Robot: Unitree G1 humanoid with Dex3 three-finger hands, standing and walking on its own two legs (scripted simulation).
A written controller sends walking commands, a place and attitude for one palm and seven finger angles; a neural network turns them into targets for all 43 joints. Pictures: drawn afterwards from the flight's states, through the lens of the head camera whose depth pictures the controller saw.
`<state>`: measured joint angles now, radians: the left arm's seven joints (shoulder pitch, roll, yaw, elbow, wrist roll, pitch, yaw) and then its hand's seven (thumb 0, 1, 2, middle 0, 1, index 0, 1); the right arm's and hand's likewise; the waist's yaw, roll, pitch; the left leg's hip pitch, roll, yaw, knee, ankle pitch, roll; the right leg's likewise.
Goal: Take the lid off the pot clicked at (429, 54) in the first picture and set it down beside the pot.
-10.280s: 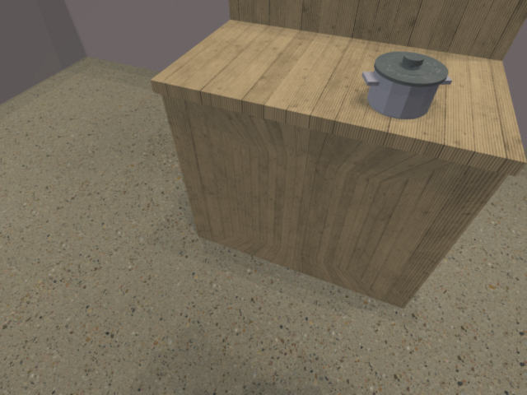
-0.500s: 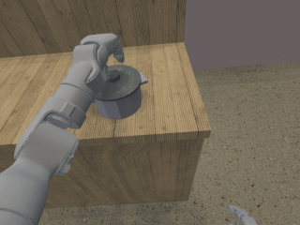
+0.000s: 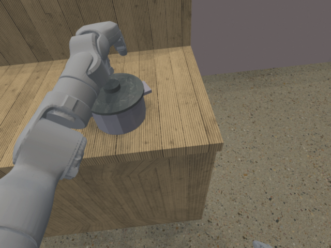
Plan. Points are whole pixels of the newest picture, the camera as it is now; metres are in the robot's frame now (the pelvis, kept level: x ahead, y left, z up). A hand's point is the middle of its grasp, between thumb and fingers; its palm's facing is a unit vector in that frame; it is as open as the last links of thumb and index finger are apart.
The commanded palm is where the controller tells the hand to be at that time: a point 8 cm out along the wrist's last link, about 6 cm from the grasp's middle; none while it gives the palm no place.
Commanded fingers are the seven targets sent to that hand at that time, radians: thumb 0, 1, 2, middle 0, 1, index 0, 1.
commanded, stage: move the open hand above the knob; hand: left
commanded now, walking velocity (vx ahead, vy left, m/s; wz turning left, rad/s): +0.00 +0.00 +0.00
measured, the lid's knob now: (111, 86) +0.49 +0.13 +0.15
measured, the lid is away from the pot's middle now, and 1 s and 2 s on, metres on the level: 0.00 0.00 0.00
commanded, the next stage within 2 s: lower the open fingers around the knob in 0.22 s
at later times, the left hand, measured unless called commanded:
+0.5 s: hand (104, 74) +0.46 +0.12 +0.21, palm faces -0.26 -0.08 -0.96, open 9.9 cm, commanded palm +0.45 +0.13 +0.27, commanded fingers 0.00 -0.36 1.65 -0.87 -0.08 -0.87 -0.08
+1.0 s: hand (108, 83) +0.47 +0.12 +0.17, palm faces -0.32 -0.07 -0.94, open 9.9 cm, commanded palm +0.45 +0.13 +0.23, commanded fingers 0.00 -0.36 1.65 -0.87 -0.08 -0.87 -0.08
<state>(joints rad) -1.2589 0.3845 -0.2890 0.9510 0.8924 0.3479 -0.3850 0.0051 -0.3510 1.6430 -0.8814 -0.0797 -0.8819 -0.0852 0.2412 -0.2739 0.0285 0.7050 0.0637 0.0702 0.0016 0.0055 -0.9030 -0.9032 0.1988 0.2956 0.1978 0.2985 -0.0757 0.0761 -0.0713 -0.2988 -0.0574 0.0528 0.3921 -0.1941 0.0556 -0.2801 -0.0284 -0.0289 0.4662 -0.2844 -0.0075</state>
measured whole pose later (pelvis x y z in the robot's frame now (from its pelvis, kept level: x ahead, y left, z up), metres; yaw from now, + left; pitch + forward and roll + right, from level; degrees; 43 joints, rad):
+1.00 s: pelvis +0.00 +0.01 +0.00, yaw +0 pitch +6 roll +1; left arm -1.15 0.35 -0.32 0.92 0.87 0.33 -0.42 0.00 -0.35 1.64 -0.88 -0.08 -0.88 -0.08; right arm 0.28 -0.28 0.00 0.71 0.05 0.08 0.01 0.01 -0.90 -0.90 0.20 0.30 0.20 0.30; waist -0.08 0.08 -0.06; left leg -0.31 -0.07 0.05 0.40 -0.20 0.07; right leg -0.27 -0.04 -0.03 0.45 -0.28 0.01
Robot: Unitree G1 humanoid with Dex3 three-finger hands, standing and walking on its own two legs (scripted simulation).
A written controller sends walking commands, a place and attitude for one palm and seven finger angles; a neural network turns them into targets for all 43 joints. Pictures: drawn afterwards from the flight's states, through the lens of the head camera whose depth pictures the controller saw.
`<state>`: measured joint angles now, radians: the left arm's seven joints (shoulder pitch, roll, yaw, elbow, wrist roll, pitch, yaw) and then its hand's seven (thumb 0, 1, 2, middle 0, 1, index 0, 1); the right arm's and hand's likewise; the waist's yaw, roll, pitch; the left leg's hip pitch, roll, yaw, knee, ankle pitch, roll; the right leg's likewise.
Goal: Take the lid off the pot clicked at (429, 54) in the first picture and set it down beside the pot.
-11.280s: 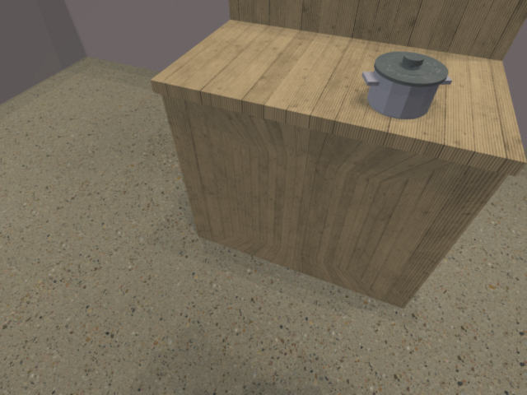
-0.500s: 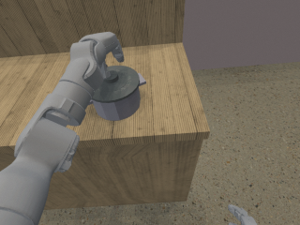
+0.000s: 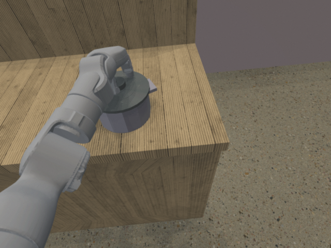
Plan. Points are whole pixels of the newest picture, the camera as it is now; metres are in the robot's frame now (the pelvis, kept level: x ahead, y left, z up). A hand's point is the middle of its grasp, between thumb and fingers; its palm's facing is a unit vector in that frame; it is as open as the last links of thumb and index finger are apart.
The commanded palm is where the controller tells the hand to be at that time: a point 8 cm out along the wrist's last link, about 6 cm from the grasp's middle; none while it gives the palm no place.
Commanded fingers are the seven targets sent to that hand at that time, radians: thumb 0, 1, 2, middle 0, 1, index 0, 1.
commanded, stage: lower the open fingers around the knob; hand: left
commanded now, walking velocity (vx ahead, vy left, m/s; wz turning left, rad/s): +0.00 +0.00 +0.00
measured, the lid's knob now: (116, 83) +0.49 +0.11 +0.15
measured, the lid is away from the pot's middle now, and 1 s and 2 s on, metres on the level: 0.00 0.00 0.00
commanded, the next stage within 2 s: close the fingers and squeeze the knob in 0.22 s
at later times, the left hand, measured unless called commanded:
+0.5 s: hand (114, 85) +0.46 +0.11 +0.17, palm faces -0.31 -0.10 -0.94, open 10.0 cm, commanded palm +0.44 +0.12 +0.23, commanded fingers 0.00 -0.08 1.13 -0.61 -0.67 -0.61 -0.67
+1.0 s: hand (113, 82) +0.47 +0.11 +0.17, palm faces -0.34 -0.10 -0.94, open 8.2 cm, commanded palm +0.45 +0.12 +0.23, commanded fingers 0.00 0.23 0.95 -0.69 -0.96 -0.69 -0.96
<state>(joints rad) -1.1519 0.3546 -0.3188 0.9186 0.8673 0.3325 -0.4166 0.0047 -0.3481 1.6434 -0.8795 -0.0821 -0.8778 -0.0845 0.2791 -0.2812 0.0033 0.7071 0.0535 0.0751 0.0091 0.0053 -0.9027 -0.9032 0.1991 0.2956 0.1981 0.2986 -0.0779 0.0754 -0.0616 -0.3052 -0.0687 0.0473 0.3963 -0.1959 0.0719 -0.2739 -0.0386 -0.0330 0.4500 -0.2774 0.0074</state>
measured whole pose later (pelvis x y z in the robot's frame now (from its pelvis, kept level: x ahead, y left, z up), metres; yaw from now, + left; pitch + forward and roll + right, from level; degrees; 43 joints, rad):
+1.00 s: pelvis +0.00 -0.01 +0.00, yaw +0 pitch +6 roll +1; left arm -1.14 0.37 -0.31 0.92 0.86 0.33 -0.43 0.00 0.08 1.03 -0.61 -0.87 -0.65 -0.88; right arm 0.25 -0.28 0.01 0.69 0.06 0.09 -0.01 0.00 -0.90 -0.90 0.20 0.30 0.20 0.30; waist -0.08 0.07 -0.06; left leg -0.30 -0.06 0.04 0.41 -0.21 0.06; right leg -0.27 -0.03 -0.04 0.45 -0.28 0.00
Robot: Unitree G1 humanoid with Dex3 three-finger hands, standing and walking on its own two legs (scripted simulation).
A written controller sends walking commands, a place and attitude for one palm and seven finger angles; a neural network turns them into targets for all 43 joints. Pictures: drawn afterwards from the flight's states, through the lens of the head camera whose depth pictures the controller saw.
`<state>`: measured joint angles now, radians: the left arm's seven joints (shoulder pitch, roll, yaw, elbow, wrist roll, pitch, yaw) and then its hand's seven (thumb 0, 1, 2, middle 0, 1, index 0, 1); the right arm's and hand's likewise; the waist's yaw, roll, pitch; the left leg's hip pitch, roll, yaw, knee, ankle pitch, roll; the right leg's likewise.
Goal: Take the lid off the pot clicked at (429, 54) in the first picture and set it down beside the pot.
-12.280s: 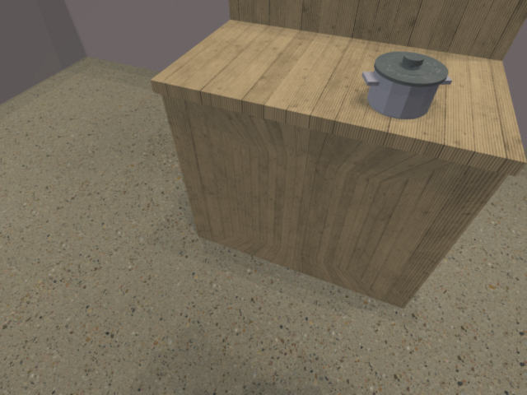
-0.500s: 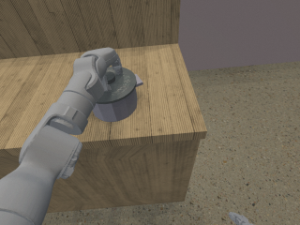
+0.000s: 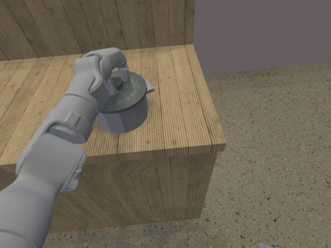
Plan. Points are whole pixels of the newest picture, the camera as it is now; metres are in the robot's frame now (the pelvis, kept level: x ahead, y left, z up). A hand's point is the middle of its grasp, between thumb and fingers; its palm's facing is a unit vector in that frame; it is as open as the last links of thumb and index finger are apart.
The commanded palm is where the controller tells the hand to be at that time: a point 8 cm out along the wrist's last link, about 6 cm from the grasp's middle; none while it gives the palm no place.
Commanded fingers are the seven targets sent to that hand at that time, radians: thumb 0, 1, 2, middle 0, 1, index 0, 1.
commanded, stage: close the fingers and squeeze the knob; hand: left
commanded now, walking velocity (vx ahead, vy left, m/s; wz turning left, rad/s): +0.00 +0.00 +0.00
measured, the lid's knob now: (114, 84) +0.49 +0.12 +0.15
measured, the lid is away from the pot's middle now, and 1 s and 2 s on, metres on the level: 0.00 0.00 0.01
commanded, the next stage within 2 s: lift the lid straight up in 0.94 s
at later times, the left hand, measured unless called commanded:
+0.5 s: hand (110, 85) +0.46 +0.12 +0.17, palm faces -0.31 -0.09 -0.94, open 7.1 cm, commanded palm +0.44 +0.13 +0.23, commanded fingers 0.00 0.45 0.87 -0.73 -0.97 -0.79 -0.99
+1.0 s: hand (110, 84) +0.46 +0.12 +0.17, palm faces -0.33 -0.11 -0.94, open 7.1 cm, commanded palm +0.45 +0.13 +0.23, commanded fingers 0.00 0.66 0.97 -0.84 -1.02 -0.92 -1.04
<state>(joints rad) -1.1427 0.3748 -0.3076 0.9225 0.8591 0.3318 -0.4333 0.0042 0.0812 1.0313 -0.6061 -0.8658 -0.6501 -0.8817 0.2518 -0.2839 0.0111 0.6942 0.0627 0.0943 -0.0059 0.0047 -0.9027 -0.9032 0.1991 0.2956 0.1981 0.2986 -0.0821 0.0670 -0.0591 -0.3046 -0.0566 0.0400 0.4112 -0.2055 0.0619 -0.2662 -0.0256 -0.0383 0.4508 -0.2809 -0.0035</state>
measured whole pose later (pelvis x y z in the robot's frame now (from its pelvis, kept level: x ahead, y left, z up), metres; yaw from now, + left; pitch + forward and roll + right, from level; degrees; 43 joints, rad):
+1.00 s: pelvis -0.01 +0.00 +0.00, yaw +0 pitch +5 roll +0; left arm -1.14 0.36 -0.29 0.94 0.86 0.33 -0.42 0.01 0.25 0.79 -0.65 -0.93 -0.72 -0.95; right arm 0.25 -0.28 0.02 0.69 0.06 0.09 -0.01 0.00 -0.90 -0.90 0.20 0.30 0.20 0.30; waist -0.08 0.07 -0.06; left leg -0.30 -0.05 0.04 0.41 -0.20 0.06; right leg -0.26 -0.02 -0.03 0.45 -0.27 0.00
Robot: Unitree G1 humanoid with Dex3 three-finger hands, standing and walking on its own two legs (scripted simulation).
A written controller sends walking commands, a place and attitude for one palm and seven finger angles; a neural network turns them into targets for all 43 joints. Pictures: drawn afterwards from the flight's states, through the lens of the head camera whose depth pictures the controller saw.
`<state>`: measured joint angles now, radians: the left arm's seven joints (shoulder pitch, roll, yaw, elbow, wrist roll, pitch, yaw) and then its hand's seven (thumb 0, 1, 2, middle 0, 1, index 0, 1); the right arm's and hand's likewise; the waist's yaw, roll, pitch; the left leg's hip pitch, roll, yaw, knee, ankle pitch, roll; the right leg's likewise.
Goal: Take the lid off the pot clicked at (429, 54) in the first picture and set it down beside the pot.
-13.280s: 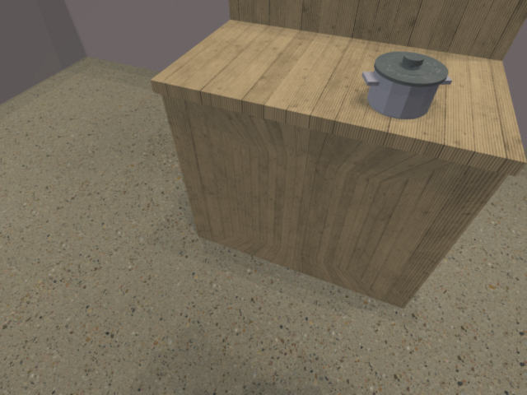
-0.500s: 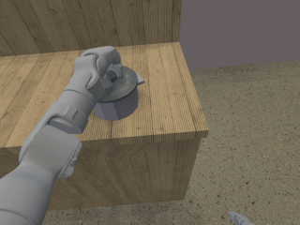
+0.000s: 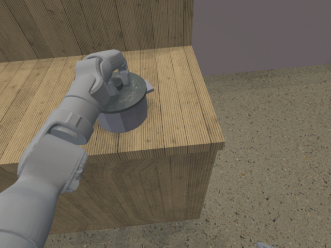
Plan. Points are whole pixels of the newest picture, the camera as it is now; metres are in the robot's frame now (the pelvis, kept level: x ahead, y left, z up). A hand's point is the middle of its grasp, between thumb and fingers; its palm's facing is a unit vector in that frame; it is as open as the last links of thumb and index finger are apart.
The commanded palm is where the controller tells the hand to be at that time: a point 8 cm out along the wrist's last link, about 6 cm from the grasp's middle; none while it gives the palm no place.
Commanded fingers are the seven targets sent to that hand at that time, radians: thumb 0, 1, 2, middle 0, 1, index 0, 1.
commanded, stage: lift the lid straight up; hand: left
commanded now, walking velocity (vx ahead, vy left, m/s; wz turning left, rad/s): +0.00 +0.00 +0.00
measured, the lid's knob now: (114, 84) +0.50 +0.12 +0.15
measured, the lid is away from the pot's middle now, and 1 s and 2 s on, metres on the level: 0.00 0.01 0.00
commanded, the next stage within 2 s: none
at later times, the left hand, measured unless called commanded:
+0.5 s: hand (111, 75) +0.48 +0.11 +0.19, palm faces -0.32 -0.10 -0.94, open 7.1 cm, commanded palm +0.46 +0.12 +0.27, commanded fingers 0.00 0.67 0.98 -0.85 -1.03 -0.93 -1.04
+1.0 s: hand (106, 62) +0.46 +0.11 +0.24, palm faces -0.23 -0.09 -0.97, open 7.1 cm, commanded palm +0.45 +0.12 +0.31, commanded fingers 0.00 0.67 0.98 -0.85 -1.03 -0.93 -1.04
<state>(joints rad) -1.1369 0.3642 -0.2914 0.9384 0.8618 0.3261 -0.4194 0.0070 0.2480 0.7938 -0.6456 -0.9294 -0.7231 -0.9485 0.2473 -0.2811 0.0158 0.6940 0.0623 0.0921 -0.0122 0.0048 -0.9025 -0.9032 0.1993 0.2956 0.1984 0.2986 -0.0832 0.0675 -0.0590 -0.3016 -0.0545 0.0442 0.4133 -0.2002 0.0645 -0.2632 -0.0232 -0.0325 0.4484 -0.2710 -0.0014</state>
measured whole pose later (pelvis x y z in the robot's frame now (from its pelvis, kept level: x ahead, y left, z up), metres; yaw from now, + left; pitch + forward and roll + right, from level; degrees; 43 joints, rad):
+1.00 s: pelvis +0.00 -0.01 +0.00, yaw +1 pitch +4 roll +1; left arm -1.25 0.38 -0.33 0.87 0.86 0.38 -0.48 0.03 0.24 0.78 -0.66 -0.92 -0.75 -0.95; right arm 0.17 -0.27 0.03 0.68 0.06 0.04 -0.01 0.00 -0.90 -0.90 0.20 0.30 0.20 0.30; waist -0.05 0.07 -0.06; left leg -0.28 -0.06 0.03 0.39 -0.18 0.06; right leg -0.25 -0.03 -0.05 0.45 -0.27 -0.01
